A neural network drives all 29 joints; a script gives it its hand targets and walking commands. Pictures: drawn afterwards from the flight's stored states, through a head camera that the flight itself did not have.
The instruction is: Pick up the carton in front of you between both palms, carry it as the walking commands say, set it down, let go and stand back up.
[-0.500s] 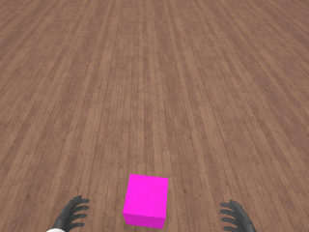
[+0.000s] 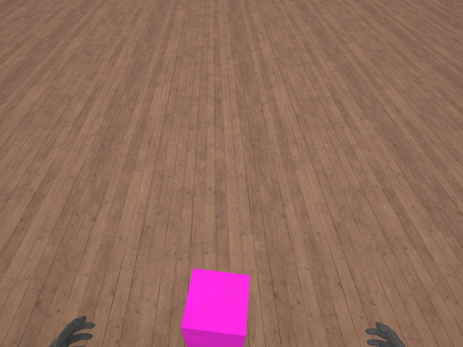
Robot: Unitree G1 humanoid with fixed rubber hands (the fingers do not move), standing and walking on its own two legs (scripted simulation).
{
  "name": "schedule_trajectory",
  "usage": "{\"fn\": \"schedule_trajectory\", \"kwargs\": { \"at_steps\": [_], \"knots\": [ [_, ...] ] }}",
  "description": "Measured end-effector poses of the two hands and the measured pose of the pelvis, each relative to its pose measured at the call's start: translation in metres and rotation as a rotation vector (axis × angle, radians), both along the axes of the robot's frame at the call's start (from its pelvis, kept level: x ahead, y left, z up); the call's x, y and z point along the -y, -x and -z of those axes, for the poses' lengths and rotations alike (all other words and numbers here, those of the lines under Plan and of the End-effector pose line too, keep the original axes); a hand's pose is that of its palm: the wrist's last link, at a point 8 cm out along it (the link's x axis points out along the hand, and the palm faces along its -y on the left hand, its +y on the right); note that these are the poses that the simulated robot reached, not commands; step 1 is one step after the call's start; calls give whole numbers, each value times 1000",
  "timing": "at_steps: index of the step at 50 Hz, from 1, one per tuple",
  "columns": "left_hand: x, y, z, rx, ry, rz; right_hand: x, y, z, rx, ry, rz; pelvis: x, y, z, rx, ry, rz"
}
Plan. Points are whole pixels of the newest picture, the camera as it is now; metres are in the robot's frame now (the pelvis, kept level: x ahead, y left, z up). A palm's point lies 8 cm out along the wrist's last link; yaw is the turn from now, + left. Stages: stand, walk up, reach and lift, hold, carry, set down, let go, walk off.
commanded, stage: stand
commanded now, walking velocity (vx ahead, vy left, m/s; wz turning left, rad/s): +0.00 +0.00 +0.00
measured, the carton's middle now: (217, 311) +0.40 +0.04 -0.64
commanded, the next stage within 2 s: none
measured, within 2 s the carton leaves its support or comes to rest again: neither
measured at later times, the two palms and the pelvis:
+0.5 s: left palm out of the picture +0.14 +0.30 -0.09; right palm out of the picture +0.14 -0.29 -0.08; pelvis +0.01 +0.01 +0.00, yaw -1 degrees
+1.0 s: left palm out of the picture +0.09 +0.31 -0.09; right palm out of the picture +0.09 -0.30 -0.09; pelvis -0.02 +0.01 +0.01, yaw +0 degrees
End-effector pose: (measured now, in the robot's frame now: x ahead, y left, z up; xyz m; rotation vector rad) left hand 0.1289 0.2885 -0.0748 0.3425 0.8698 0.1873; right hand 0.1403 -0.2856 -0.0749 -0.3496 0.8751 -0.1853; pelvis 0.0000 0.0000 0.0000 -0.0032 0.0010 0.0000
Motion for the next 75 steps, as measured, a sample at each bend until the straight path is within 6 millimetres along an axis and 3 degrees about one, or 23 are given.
{"fn": "schedule_trajectory", "kwargs": {
  "at_steps": [11,19,32,53,75],
  "knots": [
    [-1,-14,7,-24,6,6,-5,-7,7,-31,-3,3,-4,-12,0,-7,-5,8],
    [-5,-13,11,-54,1,4,-1,-6,8,-54,11,19,-6,-13,-1,-2,-7,11],
    [-9,4,10,-79,-7,-3,2,16,11,-88,10,37,-6,-2,-4,23,-6,9],
    [-19,48,15,-158,-8,-39,11,55,13,-166,18,52,-6,20,-9,46,-2,0],
    [-30,60,18,-214,-15,-58,14,61,13,-213,28,60,-10,22,-11,47,-1,-6]
  ]
}}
